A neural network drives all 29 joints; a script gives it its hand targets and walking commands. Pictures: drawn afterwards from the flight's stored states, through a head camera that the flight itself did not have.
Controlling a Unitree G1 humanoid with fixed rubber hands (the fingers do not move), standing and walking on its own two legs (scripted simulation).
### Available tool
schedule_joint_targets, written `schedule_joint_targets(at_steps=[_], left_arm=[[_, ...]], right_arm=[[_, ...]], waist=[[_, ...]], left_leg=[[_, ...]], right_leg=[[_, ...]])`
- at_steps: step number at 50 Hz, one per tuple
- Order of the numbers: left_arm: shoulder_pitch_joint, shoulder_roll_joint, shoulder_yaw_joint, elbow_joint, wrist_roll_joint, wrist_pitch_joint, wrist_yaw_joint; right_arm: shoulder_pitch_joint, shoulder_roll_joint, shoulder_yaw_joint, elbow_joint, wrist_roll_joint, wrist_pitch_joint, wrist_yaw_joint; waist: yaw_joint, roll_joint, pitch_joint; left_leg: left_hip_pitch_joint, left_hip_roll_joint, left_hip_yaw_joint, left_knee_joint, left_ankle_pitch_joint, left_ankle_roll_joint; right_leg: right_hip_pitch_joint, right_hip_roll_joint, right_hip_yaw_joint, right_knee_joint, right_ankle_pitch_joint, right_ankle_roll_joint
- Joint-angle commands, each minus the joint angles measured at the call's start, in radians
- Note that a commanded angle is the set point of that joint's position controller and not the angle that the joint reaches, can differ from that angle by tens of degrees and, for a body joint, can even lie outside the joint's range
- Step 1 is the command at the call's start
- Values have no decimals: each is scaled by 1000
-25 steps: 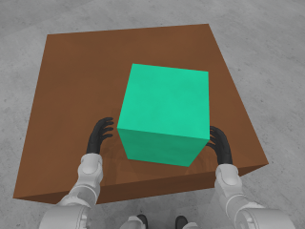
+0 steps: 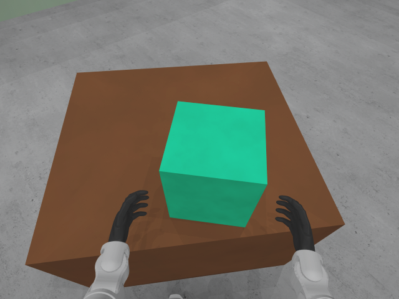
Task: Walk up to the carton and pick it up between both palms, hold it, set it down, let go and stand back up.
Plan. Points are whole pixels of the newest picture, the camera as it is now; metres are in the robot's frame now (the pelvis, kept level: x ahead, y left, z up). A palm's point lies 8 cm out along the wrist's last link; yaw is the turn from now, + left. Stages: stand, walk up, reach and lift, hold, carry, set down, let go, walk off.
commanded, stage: set down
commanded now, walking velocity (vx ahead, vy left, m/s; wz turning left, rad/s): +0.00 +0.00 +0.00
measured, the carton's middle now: (213, 168) +0.44 +0.00 -0.07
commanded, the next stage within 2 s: let go in 1.82 s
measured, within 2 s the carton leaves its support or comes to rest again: neither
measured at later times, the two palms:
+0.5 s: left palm (109, 257) +0.21 +0.21 -0.05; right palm (316, 265) +0.20 -0.19 -0.04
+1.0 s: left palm (119, 260) +0.21 +0.20 -0.06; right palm (319, 261) +0.21 -0.21 -0.06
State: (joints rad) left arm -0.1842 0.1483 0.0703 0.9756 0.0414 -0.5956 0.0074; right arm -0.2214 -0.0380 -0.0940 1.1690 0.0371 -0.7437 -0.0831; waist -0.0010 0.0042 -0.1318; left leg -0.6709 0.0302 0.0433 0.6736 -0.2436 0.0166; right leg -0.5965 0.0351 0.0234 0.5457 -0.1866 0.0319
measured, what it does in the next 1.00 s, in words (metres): stands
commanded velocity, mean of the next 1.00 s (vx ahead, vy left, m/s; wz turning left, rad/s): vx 0.00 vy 0.00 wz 0.00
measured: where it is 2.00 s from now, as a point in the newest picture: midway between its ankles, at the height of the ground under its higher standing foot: outside the picture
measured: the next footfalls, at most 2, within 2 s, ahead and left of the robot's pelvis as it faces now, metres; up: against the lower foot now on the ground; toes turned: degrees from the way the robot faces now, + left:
none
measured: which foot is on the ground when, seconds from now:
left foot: down 0.00-1.00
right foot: down 0.00-1.00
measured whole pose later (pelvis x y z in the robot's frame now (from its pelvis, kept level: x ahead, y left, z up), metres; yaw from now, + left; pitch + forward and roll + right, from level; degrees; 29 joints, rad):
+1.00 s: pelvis +0.03 -0.03 +0.01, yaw +1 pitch +0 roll -1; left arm 0.11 0.22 -0.05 0.75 -0.09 -0.35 0.00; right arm 0.07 -0.04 -0.04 0.89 0.05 -0.51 -0.06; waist 0.00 0.00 0.03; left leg -0.31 0.03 0.04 0.59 -0.28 0.02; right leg -0.28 0.04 0.02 0.54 -0.27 0.00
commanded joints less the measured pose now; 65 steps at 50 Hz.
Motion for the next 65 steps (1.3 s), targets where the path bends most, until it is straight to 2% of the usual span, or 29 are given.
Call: schedule_joint_targets(at_steps=[1,6,7,8,12,14,21,29,37,40,51,59,65], left_arm=[[-64,116,-142,-255,-184,-6,-3],[-3,160,-162,-297,-219,3,5],[27,160,-169,-321,-224,9,8],[29,163,-171,-327,-234,15,8],[62,174,-186,-353,-253,34,10],[84,169,-195,-365,-260,48,9],[112,154,-206,-342,-255,101,4],[144,166,-174,-331,-222,146,8],[183,177,-142,-370,-209,187,2],[208,187,-123,-368,-201,204,-7],[293,198,-52,-382,-162,259,-37],[311,216,-17,-413,-141,303,-42],[310,202,-26,-421,-127,358,-30]], right_arm=[[-49,-79,48,-279,182,19,5],[10,-77,53,-350,186,65,12],[42,-76,55,-363,190,73,13],[43,-76,62,-388,195,81,16],[110,-82,64,-431,190,102,19],[127,-82,75,-460,194,112,22],[145,-97,70,-469,173,153,28],[165,-99,75,-436,142,178,29],[202,-105,86,-422,114,206,27],[217,-109,92,-425,101,212,23],[275,-141,112,-420,78,215,22],[299,-158,114,-414,66,230,24],[276,-186,92,-410,45,266,40]], waist=[[-17,78,-163],[-15,74,-97],[-14,89,-83],[-5,81,-73],[-10,84,-30],[1,93,-6],[6,106,60],[19,91,84],[23,68,74],[24,49,70],[37,37,36],[43,39,45],[50,52,87]], left_leg=[[428,25,-166,-233,-140,-101],[432,30,-160,-253,-207,-86],[443,37,-165,-266,-221,-84],[440,36,-163,-272,-229,-80],[451,40,-164,-283,-247,-72],[454,42,-161,-295,-252,-67],[442,46,-155,-320,-264,-62],[495,25,-117,-307,-181,-70],[571,1,-76,-277,-27,-77],[592,-10,-59,-267,41,-74],[661,-33,-15,-230,299,-76],[681,-37,5,-238,355,-80],[680,-24,8,-271,311,-83]], right_leg=[[255,6,-58,-70,-99,-33],[305,-9,-40,-78,-138,-39],[329,-10,-38,-79,-123,-40],[339,-12,-34,-78,-130,-41],[370,-17,-28,-84,-124,-46],[391,-18,-25,-85,-122,-47],[424,-20,-25,-91,-138,-56],[408,-26,-17,-125,-147,-67],[377,-27,-12,-163,-116,-76],[384,-23,-11,-172,-79,-73],[415,-10,-6,-193,103,-69],[435,-11,-2,-203,173,-60],[424,-4,-15,-219,81,-73]])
